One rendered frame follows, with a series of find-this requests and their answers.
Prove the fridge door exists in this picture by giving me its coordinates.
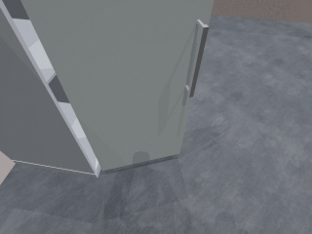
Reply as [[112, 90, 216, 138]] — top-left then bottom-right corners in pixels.
[[20, 0, 215, 171]]

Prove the handle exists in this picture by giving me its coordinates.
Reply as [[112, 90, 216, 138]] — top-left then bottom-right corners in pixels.
[[185, 19, 209, 98]]

